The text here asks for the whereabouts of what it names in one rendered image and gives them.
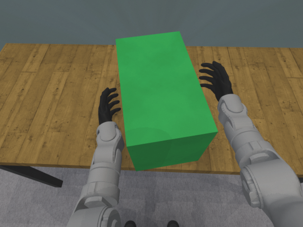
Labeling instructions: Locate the right robot forearm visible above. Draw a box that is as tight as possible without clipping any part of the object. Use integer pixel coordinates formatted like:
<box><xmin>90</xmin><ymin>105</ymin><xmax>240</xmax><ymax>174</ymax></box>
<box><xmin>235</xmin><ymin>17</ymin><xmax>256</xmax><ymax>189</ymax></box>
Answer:
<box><xmin>217</xmin><ymin>94</ymin><xmax>303</xmax><ymax>196</ymax></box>

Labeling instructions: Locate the left robot forearm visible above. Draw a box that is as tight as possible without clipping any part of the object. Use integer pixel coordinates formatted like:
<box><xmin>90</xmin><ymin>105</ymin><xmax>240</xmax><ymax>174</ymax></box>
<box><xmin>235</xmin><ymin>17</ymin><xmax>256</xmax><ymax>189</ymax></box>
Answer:
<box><xmin>66</xmin><ymin>122</ymin><xmax>125</xmax><ymax>227</ymax></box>

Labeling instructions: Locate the carton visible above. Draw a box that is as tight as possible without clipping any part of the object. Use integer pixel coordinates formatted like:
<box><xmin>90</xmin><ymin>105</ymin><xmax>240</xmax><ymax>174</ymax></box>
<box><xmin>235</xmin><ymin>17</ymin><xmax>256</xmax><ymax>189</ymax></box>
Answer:
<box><xmin>116</xmin><ymin>31</ymin><xmax>218</xmax><ymax>171</ymax></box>

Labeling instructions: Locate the robot right upper arm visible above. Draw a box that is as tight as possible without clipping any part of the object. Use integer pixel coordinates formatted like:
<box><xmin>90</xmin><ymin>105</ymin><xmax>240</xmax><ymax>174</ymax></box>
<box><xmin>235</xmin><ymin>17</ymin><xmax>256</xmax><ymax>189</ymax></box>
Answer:
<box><xmin>240</xmin><ymin>159</ymin><xmax>303</xmax><ymax>227</ymax></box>

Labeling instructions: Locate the table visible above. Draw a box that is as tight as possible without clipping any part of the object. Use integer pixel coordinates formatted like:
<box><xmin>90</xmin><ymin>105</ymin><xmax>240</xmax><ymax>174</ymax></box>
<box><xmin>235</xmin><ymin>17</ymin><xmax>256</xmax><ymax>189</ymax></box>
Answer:
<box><xmin>0</xmin><ymin>43</ymin><xmax>303</xmax><ymax>188</ymax></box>

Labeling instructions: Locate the left robot hand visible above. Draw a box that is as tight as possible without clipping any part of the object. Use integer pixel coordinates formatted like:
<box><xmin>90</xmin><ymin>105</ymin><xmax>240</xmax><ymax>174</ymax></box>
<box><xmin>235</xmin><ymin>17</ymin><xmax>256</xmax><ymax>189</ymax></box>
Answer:
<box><xmin>98</xmin><ymin>87</ymin><xmax>121</xmax><ymax>125</ymax></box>

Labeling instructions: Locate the robot left upper arm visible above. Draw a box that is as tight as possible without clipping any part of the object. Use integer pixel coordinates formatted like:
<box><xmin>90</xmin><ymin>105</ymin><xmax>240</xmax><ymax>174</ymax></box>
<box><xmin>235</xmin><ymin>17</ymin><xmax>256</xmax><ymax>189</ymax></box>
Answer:
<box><xmin>67</xmin><ymin>206</ymin><xmax>122</xmax><ymax>227</ymax></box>

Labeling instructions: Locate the right robot hand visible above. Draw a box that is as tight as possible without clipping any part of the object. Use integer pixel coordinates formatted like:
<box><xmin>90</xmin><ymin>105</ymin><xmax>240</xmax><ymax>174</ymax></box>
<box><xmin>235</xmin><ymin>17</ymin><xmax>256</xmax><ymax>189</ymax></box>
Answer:
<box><xmin>199</xmin><ymin>61</ymin><xmax>233</xmax><ymax>101</ymax></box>

